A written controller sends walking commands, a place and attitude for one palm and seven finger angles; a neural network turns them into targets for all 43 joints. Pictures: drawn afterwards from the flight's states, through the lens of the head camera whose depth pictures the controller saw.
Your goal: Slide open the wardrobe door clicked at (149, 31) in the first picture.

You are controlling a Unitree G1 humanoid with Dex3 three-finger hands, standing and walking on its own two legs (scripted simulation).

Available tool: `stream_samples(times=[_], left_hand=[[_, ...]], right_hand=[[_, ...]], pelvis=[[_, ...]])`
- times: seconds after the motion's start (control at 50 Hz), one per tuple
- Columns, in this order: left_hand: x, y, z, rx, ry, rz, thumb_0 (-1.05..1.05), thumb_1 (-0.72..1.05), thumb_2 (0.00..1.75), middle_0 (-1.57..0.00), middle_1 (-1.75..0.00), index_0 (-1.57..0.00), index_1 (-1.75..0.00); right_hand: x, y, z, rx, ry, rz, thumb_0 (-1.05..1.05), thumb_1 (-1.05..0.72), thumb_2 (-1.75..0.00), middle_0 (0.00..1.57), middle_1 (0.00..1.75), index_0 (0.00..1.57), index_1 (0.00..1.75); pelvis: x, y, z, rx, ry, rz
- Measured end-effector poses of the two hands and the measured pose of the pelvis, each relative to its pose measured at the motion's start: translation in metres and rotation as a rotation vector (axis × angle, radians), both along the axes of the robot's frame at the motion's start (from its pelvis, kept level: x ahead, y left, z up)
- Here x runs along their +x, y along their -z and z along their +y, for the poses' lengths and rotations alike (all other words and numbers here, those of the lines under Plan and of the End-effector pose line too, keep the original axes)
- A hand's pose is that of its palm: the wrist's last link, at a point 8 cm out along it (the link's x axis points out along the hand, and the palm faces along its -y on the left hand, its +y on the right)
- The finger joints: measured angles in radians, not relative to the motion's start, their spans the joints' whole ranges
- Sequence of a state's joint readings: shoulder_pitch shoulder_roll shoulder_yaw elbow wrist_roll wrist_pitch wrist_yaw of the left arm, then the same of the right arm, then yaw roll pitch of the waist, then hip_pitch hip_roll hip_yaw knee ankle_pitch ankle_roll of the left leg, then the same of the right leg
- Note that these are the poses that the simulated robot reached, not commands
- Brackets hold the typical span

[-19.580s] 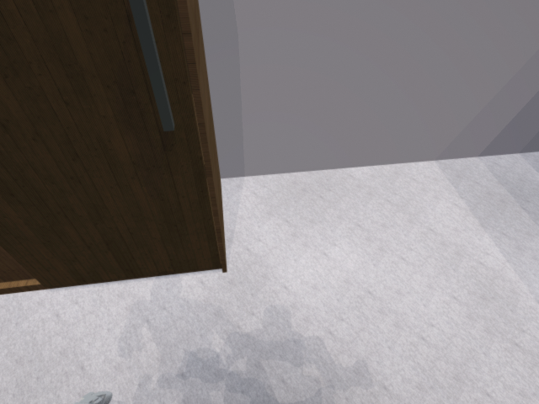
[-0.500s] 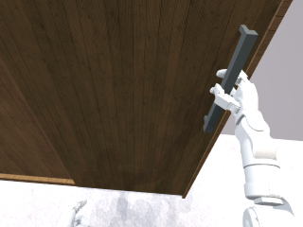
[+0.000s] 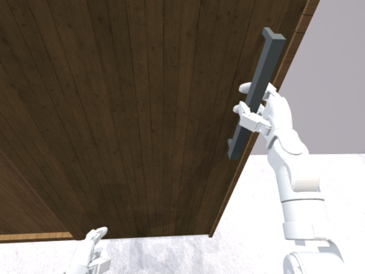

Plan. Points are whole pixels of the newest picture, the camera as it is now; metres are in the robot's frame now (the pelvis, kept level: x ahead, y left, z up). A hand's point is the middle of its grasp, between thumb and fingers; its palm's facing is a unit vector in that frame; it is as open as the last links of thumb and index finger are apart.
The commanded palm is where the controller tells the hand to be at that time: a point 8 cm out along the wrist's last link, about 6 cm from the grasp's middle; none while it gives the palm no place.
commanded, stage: tug the door sideways, standing still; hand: right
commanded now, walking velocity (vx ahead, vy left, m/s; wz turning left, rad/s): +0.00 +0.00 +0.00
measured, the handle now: (247, 104) +0.45 -0.13 +0.17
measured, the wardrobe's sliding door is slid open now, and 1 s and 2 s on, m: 0.00 0.04 0.31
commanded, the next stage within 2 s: step sideways, sliding the door along in 0.38 s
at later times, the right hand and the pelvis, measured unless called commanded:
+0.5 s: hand (235, 117) +0.38 -0.09 +0.19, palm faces -0.03 +1.00 -0.05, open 6.1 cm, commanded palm +0.37 -0.13 +0.19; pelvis -0.04 -0.01 +0.00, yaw -1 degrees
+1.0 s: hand (222, 116) +0.40 -0.06 +0.17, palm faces +0.16 +0.98 -0.07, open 6.3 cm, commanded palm +0.37 -0.05 +0.18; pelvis -0.04 +0.08 -0.02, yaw +0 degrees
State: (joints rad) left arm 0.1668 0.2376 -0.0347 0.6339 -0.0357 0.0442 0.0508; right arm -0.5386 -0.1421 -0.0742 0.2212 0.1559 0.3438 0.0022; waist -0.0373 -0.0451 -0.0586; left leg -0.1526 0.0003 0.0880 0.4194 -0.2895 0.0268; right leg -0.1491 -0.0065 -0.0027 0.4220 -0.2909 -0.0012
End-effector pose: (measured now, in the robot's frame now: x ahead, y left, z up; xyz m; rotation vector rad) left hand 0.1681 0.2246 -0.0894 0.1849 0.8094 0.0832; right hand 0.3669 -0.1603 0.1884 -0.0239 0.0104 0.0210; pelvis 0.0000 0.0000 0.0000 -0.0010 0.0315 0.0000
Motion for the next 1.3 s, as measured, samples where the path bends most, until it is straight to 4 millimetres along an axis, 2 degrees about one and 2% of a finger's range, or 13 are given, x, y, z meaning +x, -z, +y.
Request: stream_samples(times=[0.1,0.22,0.42,0.52,0.58,0.68,0.78,0.88,0.98,1.06,1.14,1.22,1.3], left_hand=[[-0.009,0.005,-0.009,-0.017,0.016,0.007,0.01,0.90,0.90,-0.20,-0.30,-0.20,-0.30],[-0.035,0.012,-0.013,-0.025,0.015,0.048,0.01,0.90,0.90,-0.20,-0.30,-0.20,-0.30],[-0.080,0.023,-0.012,-0.015,-0.013,0.124,0.01,0.90,0.90,-0.20,-0.30,-0.20,-0.30],[-0.092,0.025,-0.011,-0.008,-0.025,0.134,0.01,0.90,0.90,-0.20,-0.30,-0.20,-0.30],[-0.096,0.027,-0.006,0.003,-0.073,0.111,0.01,0.90,0.90,-0.20,-0.30,-0.20,-0.30],[-0.103,0.033,0.007,0.003,-0.145,0.101,0.01,0.90,0.90,-0.20,-0.30,-0.20,-0.30],[-0.107,0.043,0.029,-0.010,-0.123,0.164,0.01,0.90,0.90,-0.20,-0.30,-0.20,-0.30],[-0.091,0.057,0.063,0.001,-0.096,0.171,0.01,0.90,0.90,-0.20,-0.30,-0.21,-0.30],[-0.061,0.045,0.090,0.070,-0.042,0.161,0.01,0.90,0.90,-0.20,-0.30,-0.20,-0.30],[-0.029,0.040,0.100,0.083,0.000,0.102,0.01,0.90,0.90,-0.20,-0.30,-0.20,-0.30],[-0.001,0.028,0.098,0.027,0.049,0.082,0.01,0.90,0.90,-0.20,-0.30,-0.20,-0.30],[0.022,0.017,0.100,-0.014,0.108,0.065,0.01,0.90,0.90,-0.20,-0.30,-0.20,-0.30],[0.046,0.014,0.113,-0.059,0.162,0.019,0.01,0.90,0.90,-0.20,-0.30,-0.20,-0.30]], right_hand=[[-0.001,0.000,0.002,-0.011,0.014,-0.002,0.01,-0.71,-0.84,0.32,1.35,0.29,1.39],[-0.002,0.000,0.005,-0.017,0.017,-0.001,0.00,-0.74,-0.82,0.29,1.35,0.25,1.39],[-0.003,0.000,0.014,-0.029,0.000,-0.008,0.00,-0.75,-0.80,0.29,1.35,0.22,1.40],[-0.002,0.000,0.019,-0.033,-0.019,-0.018,0.00,-0.74,-0.79,0.30,1.35,0.24,1.40],[0.001,0.003,0.019,-0.088,-0.037,-0.086,-0.02,-0.69,-0.79,0.34,1.36,0.26,1.40],[0.003,0.007,0.023,-0.097,-0.007,-0.154,-0.04,-0.67,-0.82,0.40,1.38,0.28,1.40],[0.003,0.009,0.029,-0.088,0.056,-0.179,-0.03,-0.68,-0.84,0.43,1.39,0.28,1.40],[0.001,0.013,0.039,-0.076,0.142,-0.223,-0.03,-0.72,-0.85,0.44,1.39,0.22,1.40],[0.000,0.014,0.047,-0.062,0.168,-0.251,-0.02,-0.74,-0.85,0.43,1.40,0.18,1.40],[0.000,0.017,0.053,-0.070,0.153,-0.295,-0.02,-0.75,-0.83,0.44,1.40,0.16,1.34],[-0.001,0.018,0.062,-0.070,0.152,-0.301,-0.03,-0.75,-0.82,0.44,1.40,0.15,1.31],[-0.002,0.018,0.073,-0.076,0.170,-0.301,-0.03,-0.74,-0.84,0.45,1.40,0.16,1.29],[-0.003,0.018,0.088,-0.093,0.209,-0.301,-0.03,-0.73,-0.85,0.45,1.40,0.17,1.28]], pelvis=[[-0.009,0.001,-0.001,0.000,0.010,-0.007],[-0.021,0.002,-0.003,0.001,0.015,-0.012],[-0.035,0.002,-0.011,0.004,0.017,-0.014],[-0.039,0.003,-0.013,0.004,0.009,-0.012],[-0.044,0.005,-0.013,-0.003,-0.024,-0.007],[-0.045,0.010,0.000,-0.008,-0.058,-0.021],[-0.042,0.012,0.027,0.011,-0.074,-0.046],[-0.039,0.026,0.060,0.027,-0.033,-0.072],[-0.037,0.020,0.074,0.002,0.007,-0.066],[-0.034,0.026,0.084,0.003,-0.001,-0.062],[-0.027,0.016,0.105,0.029,-0.010,-0.069],[-0.015,0.007,0.133,0.067,-0.017,-0.064],[-0.001,0.007,0.168,0.086,-0.014,-0.077]])
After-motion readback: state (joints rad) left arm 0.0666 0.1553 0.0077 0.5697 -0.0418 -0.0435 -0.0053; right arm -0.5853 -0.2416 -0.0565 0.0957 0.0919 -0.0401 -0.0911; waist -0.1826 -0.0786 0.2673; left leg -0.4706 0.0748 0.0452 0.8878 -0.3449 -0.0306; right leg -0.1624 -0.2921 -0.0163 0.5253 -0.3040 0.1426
